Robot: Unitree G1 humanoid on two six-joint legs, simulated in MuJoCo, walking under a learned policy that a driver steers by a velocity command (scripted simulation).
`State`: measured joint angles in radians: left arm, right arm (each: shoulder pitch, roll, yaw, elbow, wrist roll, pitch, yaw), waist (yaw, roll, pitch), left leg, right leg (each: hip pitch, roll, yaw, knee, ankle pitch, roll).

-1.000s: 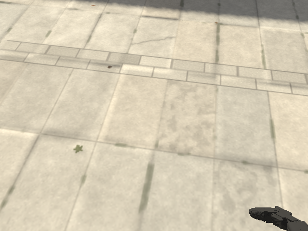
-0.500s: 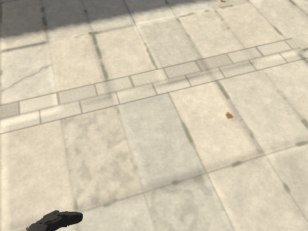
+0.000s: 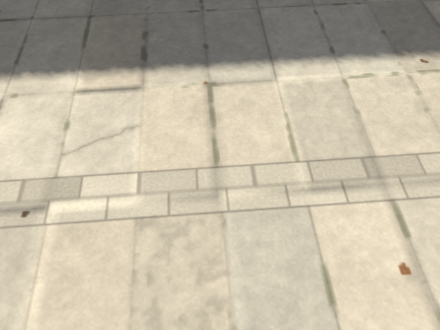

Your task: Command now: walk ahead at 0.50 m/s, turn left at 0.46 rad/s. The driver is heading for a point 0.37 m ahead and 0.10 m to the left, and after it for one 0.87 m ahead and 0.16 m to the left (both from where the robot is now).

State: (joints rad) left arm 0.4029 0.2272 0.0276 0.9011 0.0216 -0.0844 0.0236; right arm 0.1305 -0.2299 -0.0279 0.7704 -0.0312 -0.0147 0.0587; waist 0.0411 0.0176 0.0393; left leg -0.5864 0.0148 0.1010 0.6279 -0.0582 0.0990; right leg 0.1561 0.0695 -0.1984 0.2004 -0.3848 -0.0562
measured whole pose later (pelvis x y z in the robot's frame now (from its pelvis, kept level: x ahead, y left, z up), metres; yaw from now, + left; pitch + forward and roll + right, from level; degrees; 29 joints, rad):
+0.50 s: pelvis +0.27 +0.01 +0.00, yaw +18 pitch +1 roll +1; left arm 0.09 0.26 0.00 0.71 0.02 -0.04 0.01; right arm 0.37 -0.29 -0.08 0.82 -0.01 0.00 -0.01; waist -0.08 -0.03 0.05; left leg -0.09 -0.17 -0.17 0.46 -0.37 0.10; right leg -0.53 -0.01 0.05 0.60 -0.11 0.02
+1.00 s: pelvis +0.33 +0.03 +0.01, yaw +24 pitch -1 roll +0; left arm 0.27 0.24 0.02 0.83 0.01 0.02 0.00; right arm 0.23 -0.21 0.01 0.83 -0.02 0.02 -0.01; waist 0.03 -0.03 0.01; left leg -0.20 -0.04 -0.04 0.48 -0.26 0.03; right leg -0.29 0.01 -0.03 0.45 -0.17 -0.01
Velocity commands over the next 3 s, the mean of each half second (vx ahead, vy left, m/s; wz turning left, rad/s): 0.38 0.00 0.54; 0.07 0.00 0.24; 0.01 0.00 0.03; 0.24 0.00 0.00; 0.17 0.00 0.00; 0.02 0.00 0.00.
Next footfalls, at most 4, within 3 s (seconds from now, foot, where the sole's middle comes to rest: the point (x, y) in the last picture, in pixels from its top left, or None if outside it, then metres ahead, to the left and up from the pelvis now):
0.06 left None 0.19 0.07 -0.76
0.52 right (250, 326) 0.47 -0.03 -0.76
0.90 left None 0.32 0.13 -0.76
2.28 left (176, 245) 0.72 0.21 -0.76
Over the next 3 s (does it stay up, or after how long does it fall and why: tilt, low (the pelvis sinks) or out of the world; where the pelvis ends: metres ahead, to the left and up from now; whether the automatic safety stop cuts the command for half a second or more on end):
stays up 0.69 0.11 0.02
